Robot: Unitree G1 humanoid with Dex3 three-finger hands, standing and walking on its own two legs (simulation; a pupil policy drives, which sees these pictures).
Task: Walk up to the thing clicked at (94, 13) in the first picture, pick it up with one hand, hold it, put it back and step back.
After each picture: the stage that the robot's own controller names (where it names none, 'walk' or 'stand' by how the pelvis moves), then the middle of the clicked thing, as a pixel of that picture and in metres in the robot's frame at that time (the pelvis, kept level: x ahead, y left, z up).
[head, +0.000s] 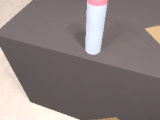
stand; (94, 26) +0.56 -0.02 +0.11
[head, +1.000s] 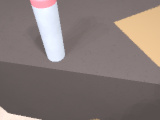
rise first; (50, 30) +0.47 +0.14 +0.13
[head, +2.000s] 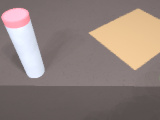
stand; (27, 48) +0.42 +0.21 +0.12
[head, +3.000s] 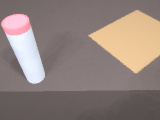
stand; (27, 53) +0.41 +0.20 +0.11
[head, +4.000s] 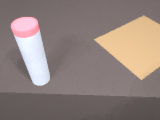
stand; (34, 56) +0.40 +0.18 +0.11
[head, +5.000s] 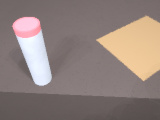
stand; (36, 56) +0.40 +0.18 +0.11
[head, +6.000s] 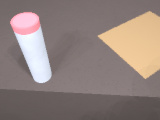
rise first; (35, 53) +0.40 +0.18 +0.11
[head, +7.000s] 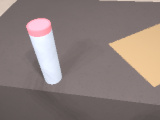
rise first; (47, 55) +0.41 +0.18 +0.11
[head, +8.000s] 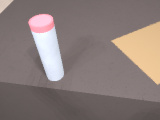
go down; (49, 52) +0.42 +0.17 +0.11
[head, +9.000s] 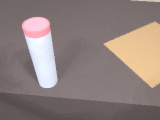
go down; (43, 57) +0.39 +0.15 +0.12
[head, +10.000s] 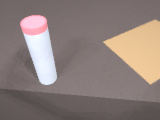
close in; (42, 54) +0.41 +0.16 +0.12
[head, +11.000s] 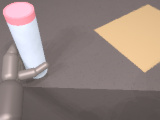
close; (30, 46) +0.41 +0.17 +0.15
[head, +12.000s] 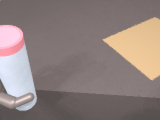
lift; (16, 75) +0.28 +0.19 +0.18
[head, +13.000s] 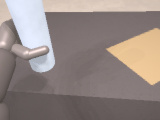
lift; (32, 27) +0.32 +0.14 +0.32
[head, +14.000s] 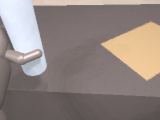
hold; (23, 32) +0.33 +0.16 +0.28
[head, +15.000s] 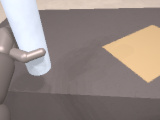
hold; (28, 31) +0.33 +0.15 +0.29
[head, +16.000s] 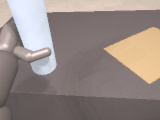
crouch; (34, 29) +0.31 +0.13 +0.31
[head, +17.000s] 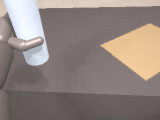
crouch; (26, 20) +0.36 +0.16 +0.31
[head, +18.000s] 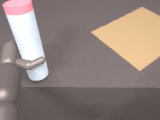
lower; (29, 44) +0.42 +0.17 +0.16
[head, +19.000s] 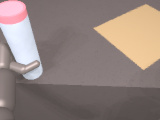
lower; (23, 46) +0.40 +0.19 +0.15
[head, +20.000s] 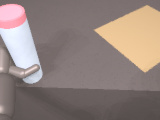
lower; (23, 50) +0.39 +0.19 +0.15
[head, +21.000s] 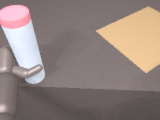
lower; (26, 50) +0.39 +0.18 +0.15
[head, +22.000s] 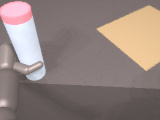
lower; (27, 47) +0.40 +0.18 +0.15
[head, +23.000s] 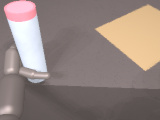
withdraw; (30, 47) +0.40 +0.17 +0.15
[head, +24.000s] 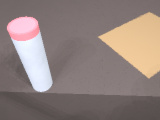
sink last; (34, 60) +0.37 +0.16 +0.14
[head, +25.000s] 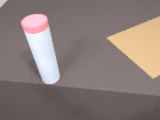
stand; (44, 53) +0.40 +0.17 +0.13
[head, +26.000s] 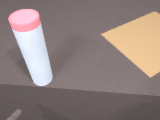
stand; (35, 53) +0.38 +0.17 +0.15
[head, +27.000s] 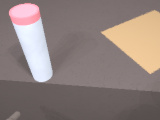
stand; (35, 48) +0.39 +0.17 +0.16
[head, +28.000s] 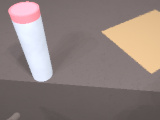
stand; (35, 47) +0.39 +0.17 +0.17
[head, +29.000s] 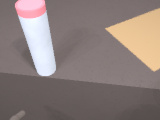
stand; (40, 42) +0.40 +0.17 +0.16
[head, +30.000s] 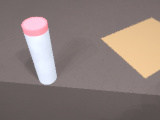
stand; (42, 55) +0.41 +0.17 +0.11
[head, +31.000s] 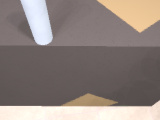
walk; (36, 12) +0.52 +0.18 +0.13
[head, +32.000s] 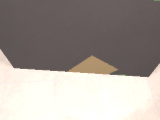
walk; out of the picture +0.83 +0.16 +0.14
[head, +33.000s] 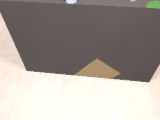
stand; out of the picture +0.99 +0.13 +0.13
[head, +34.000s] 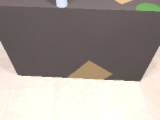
stand; out of the picture +0.97 +0.16 +0.10
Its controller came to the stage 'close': yes
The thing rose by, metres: 0.19
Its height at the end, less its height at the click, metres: +0.00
